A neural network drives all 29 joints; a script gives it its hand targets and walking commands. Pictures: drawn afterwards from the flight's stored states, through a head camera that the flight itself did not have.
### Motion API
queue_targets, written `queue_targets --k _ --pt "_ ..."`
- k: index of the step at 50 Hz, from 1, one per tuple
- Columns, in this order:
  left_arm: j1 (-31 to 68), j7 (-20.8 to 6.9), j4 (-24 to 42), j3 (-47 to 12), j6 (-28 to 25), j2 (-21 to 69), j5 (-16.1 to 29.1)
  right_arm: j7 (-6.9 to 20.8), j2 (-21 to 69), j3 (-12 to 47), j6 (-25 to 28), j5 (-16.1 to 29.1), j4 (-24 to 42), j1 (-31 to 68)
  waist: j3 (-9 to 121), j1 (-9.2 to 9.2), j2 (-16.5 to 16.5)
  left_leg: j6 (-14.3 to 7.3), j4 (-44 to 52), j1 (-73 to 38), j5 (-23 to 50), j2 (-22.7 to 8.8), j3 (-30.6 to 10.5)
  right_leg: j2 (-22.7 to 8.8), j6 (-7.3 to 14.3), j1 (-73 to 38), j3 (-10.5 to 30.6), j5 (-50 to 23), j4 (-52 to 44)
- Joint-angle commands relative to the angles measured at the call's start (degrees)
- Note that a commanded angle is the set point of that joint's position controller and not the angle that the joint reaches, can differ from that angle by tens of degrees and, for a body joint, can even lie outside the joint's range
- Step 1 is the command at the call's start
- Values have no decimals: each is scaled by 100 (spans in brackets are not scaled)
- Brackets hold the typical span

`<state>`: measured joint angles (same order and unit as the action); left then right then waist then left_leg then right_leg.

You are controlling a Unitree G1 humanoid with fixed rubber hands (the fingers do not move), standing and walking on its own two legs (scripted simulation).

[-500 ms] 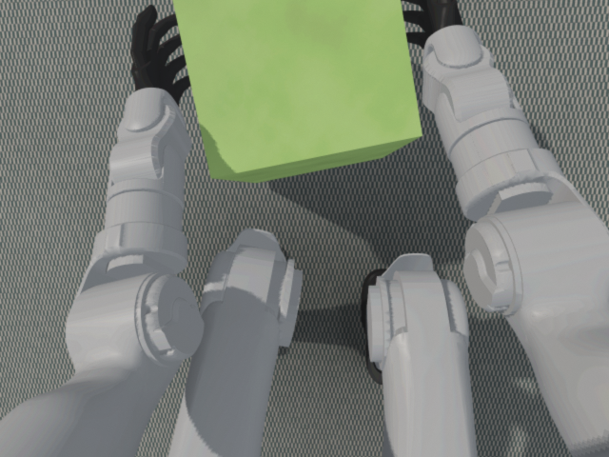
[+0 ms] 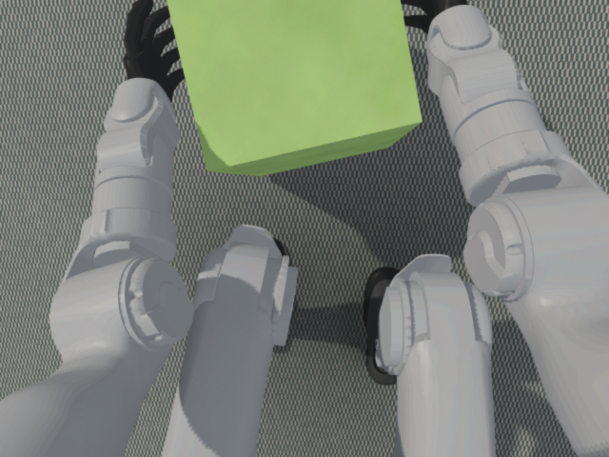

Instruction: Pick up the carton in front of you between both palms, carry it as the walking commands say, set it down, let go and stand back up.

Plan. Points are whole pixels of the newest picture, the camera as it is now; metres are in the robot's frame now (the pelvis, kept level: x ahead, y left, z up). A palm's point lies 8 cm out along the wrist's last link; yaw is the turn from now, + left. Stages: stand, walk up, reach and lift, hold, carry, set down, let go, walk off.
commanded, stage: set down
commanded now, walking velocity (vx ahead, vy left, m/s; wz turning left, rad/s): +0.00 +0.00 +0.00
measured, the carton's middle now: (302, 78) +0.50 +0.07 -0.25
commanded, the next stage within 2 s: let go in 1.42 s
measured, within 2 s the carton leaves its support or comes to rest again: rests again in 0.04 s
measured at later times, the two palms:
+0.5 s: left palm (114, 77) +0.47 +0.27 -0.16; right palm (463, 1) +0.57 -0.09 -0.17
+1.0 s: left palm out of the picture +0.47 +0.27 +0.01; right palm out of the picture +0.58 -0.11 +0.00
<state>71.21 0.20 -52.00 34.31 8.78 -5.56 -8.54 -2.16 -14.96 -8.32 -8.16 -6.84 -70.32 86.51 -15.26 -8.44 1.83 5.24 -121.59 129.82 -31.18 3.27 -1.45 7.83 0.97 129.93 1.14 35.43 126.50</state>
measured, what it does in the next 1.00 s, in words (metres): rises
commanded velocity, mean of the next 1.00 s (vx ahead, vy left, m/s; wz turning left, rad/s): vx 0.00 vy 0.00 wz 0.00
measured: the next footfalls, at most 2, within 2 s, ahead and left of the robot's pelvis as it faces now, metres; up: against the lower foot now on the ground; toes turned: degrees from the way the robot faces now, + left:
none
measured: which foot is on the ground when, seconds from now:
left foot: down 0.00-1.00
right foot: down 0.00-1.00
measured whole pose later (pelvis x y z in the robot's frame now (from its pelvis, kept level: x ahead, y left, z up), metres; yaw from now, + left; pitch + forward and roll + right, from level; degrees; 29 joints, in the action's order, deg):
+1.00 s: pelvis +0.01 +0.02 +0.11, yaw +1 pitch +46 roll +1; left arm 58.2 8.3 -40.3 19.1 9.0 -7.8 7.6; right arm -0.2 -23.5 -4.3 -10.4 1.6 -57.1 74.0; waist -0.2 -9.7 1.1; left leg 0.8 -99.3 118.8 -26.2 2.3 0.2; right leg 3.4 -0.1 116.6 1.8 32.5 103.4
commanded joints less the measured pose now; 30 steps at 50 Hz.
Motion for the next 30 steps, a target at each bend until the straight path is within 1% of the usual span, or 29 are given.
queue_targets --k 1,2,3,4,5,6,7,8,9,11,13,15,18,21,23,26,28,30 --pt "2484 -799 -125 -1174 -96 2487 167 844 3080 693 111 170 184 1802 4321 -270 625 -233 497 -1796 1493 143 549 -19 34 -1987 176 -1380 -1296" --pt "2397 -739 -165 -1076 -132 2260 167 791 2808 697 133 191 200 1820 4364 -298 619 -216 480 -1830 1484 117 563 -43 21 -2082 186 -1384 -1286" --pt "2221 -636 -212 -914 -186 1854 158 696 2336 668 167 217 226 1787 4419 -333 606 -190 464 -1879 1482 82 581 -78 2 -2200 200 -1393 -1270" --pt "1940 -480 -287 -706 -269 1257 160 547 1657 624 209 270 270 1718 4483 -372 583 -157 447 -1948 1482 38 597 -124 -25 -2340 218 -1398 -1247" --pt "1538 -266 -410 -487 -378 436 185 346 751 575 247 354 319 1585 4537 -401 565 -122 444 -2031 1477 -20 624 -180 -68 -2464 230 -1361 -1231" --pt "1132 8 -545 -306 -514 -581 239 99 -326 537 310 466 363 1395 4616 -423 551 -89 465 -2120 1476 -89 644 -250 -123 -2571 242 -1310 -1218" --pt "937 235 -716 -238 -632 -1277 347 -107 -1035 583 368 583 421 1388 4733 -440 565 -64 482 -2177 1505 -152 633 -327 -170 -2667 291 -1317 -1221" --pt "1008 362 -752 -292 -728 -1496 533 -199 -1137 803 405 806 551 1616 4874 -569 580 -59 500 -2191 1626 -203 611 -381 -168 -2725 356 -1358 -1226" --pt "1111 436 -747 -357 -806 -1632 715 -236 -1186 947 419 979 585 1750 4943 -641 575 -57 514 -2201 1724 -241 608 -441 -159 -2746 411 -1386 -1230" --pt "1396 482 -695 -660 -911 -1721 1083 -227 -1257 1121 420 1270 553 1809 5028 -640 590 -106 535 -2234 1830 -295 583 -519 -118 -2773 469 -1421 -1212" --pt "1571 472 -625 -1037 -978 -1638 1453 -164 -1110 1368 435 1519 641 1828 5253 -557 697 -162 508 -2317 1972 -329 558 -561 -83 -2911 445 -1538 -1156" --pt "1579 461 -563 -1321 -1006 -1571 1751 -116 -1044 1564 466 1702 849 1916 5597 -549 809 -208 474 -2541 2202 -336 540 -586 -84 -3126 381 -1721 -1078" --pt "1445 513 -160 -1540 -989 -1644 2072 -122 -1179 1695 471 1874 1384 2020 6588 -605 895 -230 496 -3114 2586 -323 525 -593 -119 -3647 272 -1983 -993" --pt "1101 662 227 -1631 -867 -1701 2232 -182 -1389 1572 371 1828 1766 1878 7645 -595 911 -236 665 -3832 2840 -236 542 -552 -129 -4211 103 -2067 -995" --pt "807 774 427 -1626 -742 -1720 2249 -218 -1502 1420 256 1655 1892 1763 8024 -560 947 -238 832 -4127 2755 -165 566 -521 -124 -4391 -26 -1862 -1067" --pt "577 941 1001 -1611 -546 -1713 2185 -236 -1601 1063 32 1346 2082 1520 8317 -408 881 -256 1168 -4606 2505 -43 612 -437 -81 -4373 -233 -1431 -1330" --pt "558 1019 1333 -1663 -364 -1554 2111 -199 -1598 834 -139 1204 2034 1313 8089 -283 700 -259 1446 -4788 2201 12 630 -379 -28 -4049 -347 -1068 -1591" --pt "554 1021 1288 -1720 -220 -1273 1988 -104 -1534 599 -237 1106 1664 1049 7199 -181 438 -241 1716 -4645 1792 18 582 -355 25 -3323 -403 -587 -1852"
